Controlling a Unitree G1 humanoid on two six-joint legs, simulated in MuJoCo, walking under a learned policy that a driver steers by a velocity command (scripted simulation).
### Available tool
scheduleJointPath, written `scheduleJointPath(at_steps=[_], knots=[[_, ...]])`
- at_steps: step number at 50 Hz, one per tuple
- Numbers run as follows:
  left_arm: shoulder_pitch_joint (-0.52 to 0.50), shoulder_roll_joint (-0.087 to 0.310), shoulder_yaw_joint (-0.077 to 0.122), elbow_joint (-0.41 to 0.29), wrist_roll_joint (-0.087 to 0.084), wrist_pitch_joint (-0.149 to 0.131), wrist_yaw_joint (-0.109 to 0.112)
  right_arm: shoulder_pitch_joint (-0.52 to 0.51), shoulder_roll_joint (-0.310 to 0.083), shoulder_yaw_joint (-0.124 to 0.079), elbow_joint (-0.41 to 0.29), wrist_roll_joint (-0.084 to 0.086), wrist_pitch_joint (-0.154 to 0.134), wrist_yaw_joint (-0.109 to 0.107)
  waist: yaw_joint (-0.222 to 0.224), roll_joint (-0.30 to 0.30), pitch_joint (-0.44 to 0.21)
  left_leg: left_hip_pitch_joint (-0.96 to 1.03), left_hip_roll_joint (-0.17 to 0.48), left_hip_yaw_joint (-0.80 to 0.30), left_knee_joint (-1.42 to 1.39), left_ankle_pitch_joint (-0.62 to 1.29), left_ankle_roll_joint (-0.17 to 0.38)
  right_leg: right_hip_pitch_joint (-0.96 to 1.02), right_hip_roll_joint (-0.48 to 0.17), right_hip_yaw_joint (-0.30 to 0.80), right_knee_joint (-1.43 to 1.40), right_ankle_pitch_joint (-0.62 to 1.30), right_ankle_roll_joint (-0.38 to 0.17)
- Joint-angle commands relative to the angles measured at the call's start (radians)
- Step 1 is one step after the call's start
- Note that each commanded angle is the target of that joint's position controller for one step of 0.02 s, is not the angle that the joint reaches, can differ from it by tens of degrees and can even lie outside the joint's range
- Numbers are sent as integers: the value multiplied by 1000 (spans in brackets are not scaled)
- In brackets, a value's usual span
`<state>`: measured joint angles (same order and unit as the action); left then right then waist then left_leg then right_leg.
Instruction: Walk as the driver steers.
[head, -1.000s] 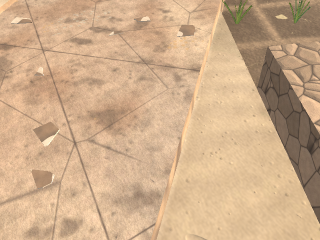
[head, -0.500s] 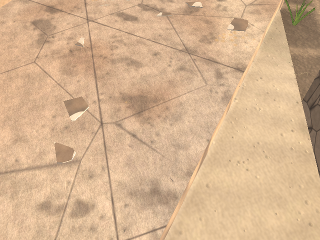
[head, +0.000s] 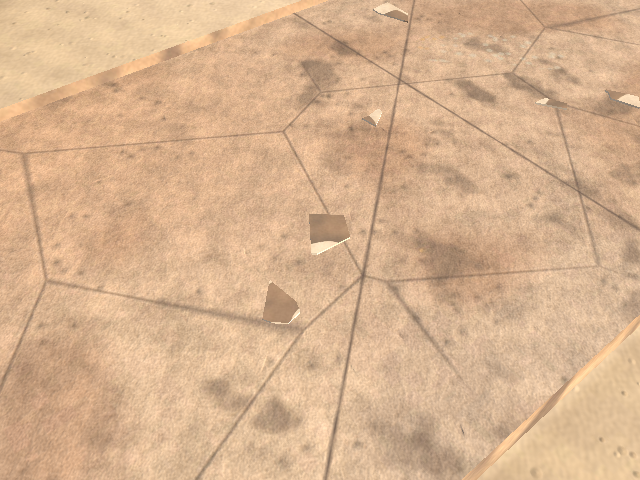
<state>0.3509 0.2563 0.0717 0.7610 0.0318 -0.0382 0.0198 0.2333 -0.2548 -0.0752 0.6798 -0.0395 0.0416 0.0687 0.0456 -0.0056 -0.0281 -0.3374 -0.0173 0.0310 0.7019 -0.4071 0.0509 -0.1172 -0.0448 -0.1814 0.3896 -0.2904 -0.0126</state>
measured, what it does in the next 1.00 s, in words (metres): climbs: left foot, then right foot 0.13 m higher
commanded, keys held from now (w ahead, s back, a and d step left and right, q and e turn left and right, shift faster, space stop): w+q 0.20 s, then w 0.20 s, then w+e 0.04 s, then e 0.56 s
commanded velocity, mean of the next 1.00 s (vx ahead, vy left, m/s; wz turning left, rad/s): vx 0.30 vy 0.00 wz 0.03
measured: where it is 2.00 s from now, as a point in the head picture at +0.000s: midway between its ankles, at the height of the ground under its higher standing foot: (310, 452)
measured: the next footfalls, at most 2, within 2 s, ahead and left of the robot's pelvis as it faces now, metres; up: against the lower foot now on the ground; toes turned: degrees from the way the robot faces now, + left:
left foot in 0.06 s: +0.03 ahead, +0.09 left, +0.00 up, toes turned +2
right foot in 0.54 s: +0.48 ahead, -0.03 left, +0.13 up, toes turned +6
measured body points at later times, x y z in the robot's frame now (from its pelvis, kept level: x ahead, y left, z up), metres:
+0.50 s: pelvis +0.22 +0.01 -0.01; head +0.28 +0.03 +0.44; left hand +0.44 +0.24 -0.07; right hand +0.18 -0.26 -0.13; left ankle -0.01 +0.08 -0.74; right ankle +0.43 -0.04 -0.57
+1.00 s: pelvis +0.46 +0.00 +0.13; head +0.48 -0.03 +0.58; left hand +0.53 +0.27 +0.03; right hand +0.68 -0.26 +0.07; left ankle +0.58 +0.20 -0.48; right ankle +0.44 -0.03 -0.61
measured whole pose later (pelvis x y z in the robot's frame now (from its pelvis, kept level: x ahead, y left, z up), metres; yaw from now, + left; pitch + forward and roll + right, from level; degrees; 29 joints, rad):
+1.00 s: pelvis +0.46 +0.00 +0.13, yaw -3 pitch +3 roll +3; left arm 0.40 0.29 0.03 0.76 0.05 -0.17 -0.03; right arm 0.04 -0.30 -0.02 0.60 -0.02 -0.10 -0.02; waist 0.02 0.01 -0.02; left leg -0.88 0.03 -0.11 1.25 -0.09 -0.11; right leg -0.27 0.14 0.12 0.50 -0.25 -0.13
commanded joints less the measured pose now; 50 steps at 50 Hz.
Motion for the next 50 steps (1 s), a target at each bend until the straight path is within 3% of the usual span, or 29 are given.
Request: scheduleJointPath(at_steps=[1,2,3,4,5,7,8,11,18,21,22,23,24,25,26,27,28,29,30,31,32,33,34,35,36,38,41,44,50], knots=[[-50,154,40,-46,-17,3,0,82,-47,-8,-47,-5,-42,-17,-91,-92,40,257,-86,98,-208,66,55,-183,-198,101,2,144,-142],[-70,122,29,-55,-24,1,-5,204,-87,-26,-4,-14,-52,-29,-149,26,-21,421,-76,18,-284,75,71,-266,-139,10,258,294,-106],[-117,45,3,-104,-14,-1,-15,269,-164,-41,-12,-26,-60,-40,-168,214,-37,523,186,-385,-430,-75,113,-501,-56,-38,565,-64,-38],[-186,46,1,-169,1,-5,-26,298,-281,-62,-36,-3,-61,-56,-181,289,3,568,366,-816,-534,-42,267,-799,74,94,729,-258,2],[-204,93,10,-165,26,-7,-37,286,-228,-55,-13,6,-55,-68,-175,134,66,520,370,-746,-500,-59,320,-869,-3,196,852,-230,12],[-162,90,8,-136,24,-21,-55,185,-156,-26,-16,10,-55,-73,-89,58,108,406,261,-530,-461,119,264,-858,-38,190,926,-93,24],[-137,92,6,-127,34,-17,-57,148,-140,-17,-20,17,-61,-76,-56,47,102,340,215,-452,-464,260,234,-804,-50,185,919,-50,37],[-148,58,-11,-138,40,12,-59,178,-140,-10,29,23,-82,-78,-45,66,56,301,164,-359,-444,539,223,-817,-37,133,1067,-30,55],[-448,-15,-56,-314,20,31,-25,356,-109,12,183,2,-111,-92,-110,130,179,450,247,-421,-498,374,240,-1386,-49,127,1491,-299,-20],[-577,-49,-94,-421,16,28,-23,397,-118,18,261,7,-103,-110,-119,96,207,448,253,-337,-623,469,179,-1369,-66,104,1298,-374,-67],[-504,-38,-101,-401,12,37,-37,367,-137,16,261,16,-96,-110,-88,64,159,388,231,-250,-695,533,175,-1172,-59,44,1155,-291,-81],[-403,-48,-103,-361,1,43,-56,281,-88,32,230,40,-90,-105,-48,13,124,185,172,-139,-728,724,154,-785,-32,-1,947,-147,-116],[-296,-54,-96,-326,-5,43,-62,225,-133,31,202,55,-101,-97,13,89,17,78,191,-112,-663,1226,139,-421,28,-13,905,-21,-136],[-147,1,-68,-262,-7,51,-54,228,-200,13,208,58,-106,-91,78,119,-107,164,200,-94,-498,1551,110,-263,83,-8,887,-32,-130],[6,42,-50,-213,-15,53,-44,215,-258,-10,209,62,-113,-83,142,149,-193,256,225,-93,-304,1739,83,-167,113,14,799,-16,-132],[131,78,-35,-162,-14,45,-41,177,-277,-28,209,73,-120,-72,208,129,-235,287,193,-76,-50,1719,38,-52,126,79,563,42,-148],[156,161,-10,-114,5,31,-35,267,-174,-11,200,84,-135,-64,155,-97,-261,105,49,-93,345,997,-4,99,-27,450,335,68,-221],[142,267,16,-75,-30,39,-21,353,-126,-6,172,46,-142,-42,67,-478,-435,-64,-195,-130,814,161,-55,205,-268,1052,30,533,-323],[-25,203,16,-111,-57,35,-21,368,-100,-3,165,0,-141,-40,-34,-245,-439,-112,-111,-207,1010,162,-37,124,-262,1118,21,510,-325],[-119,141,6,-103,-52,28,-18,267,-73,7,128,1,-129,-48,-61,-72,-304,-164,-79,-148,1059,181,-38,-19,-225,1008,40,358,-327],[-159,80,-6,-77,-33,22,-12,172,-26,25,88,-9,-117,-64,-81,54,-137,-248,-34,-116,1087,178,-23,-163,-183,878,63,236,-291],[-119,-3,-59,1,36,-34,-53,85,-12,55,12,-3,-120,-6,-19,96,-89,-385,-54,-308,1242,198,14,-284,-152,835,40,63,-255],[-131,-16,-58,53,43,-50,-56,78,-17,59,-15,-8,-120,0,-89,33,-81,-432,-23,-304,1214,264,40,-344,-131,786,15,75,-233],[-178,-14,-64,76,47,-70,-64,94,-4,71,-43,-21,-119,-4,-140,46,-48,-467,1,-305,1098,313,42,-391,-105,663,-6,172,-205],[-185,3,-56,86,49,-86,-66,79,-21,76,-56,-11,-125,-6,-137,61,-54,-492,28,-278,1022,323,28,-384,-86,565,-24,206,-171],[-213,67,-40,48,27,-122,-62,38,-101,62,-69,-7,-135,-36,-151,-4,-70,-490,78,-209,903,275,-23,-339,-55,477,-68,205,-79],[-28,154,-16,35,35,-151,-44,-90,-115,55,-92,21,-155,-65,-86,-26,-64,-541,62,-126,781,261,-101,-221,-4,405,-21,482,17],[86,175,-3,7,30,-141,-38,-141,-98,49,-117,35,-163,-73,-58,-76,-67,-591,41,-103,691,282,-133,-96,-14,435,14,660,11],[71,169,-5,-83,8,-143,-52,-162,-106,31,-133,19,-138,-95,-76,-84,-45,-585,35,-134,479,330,-185,19,-41,556,80,713,-26]])
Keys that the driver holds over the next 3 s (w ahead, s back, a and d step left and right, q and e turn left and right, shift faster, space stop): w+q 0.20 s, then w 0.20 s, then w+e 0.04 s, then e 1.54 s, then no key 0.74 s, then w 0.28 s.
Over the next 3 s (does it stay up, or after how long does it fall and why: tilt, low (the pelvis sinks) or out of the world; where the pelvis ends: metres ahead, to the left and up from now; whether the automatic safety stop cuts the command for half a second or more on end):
stays up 0.55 0.06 0.11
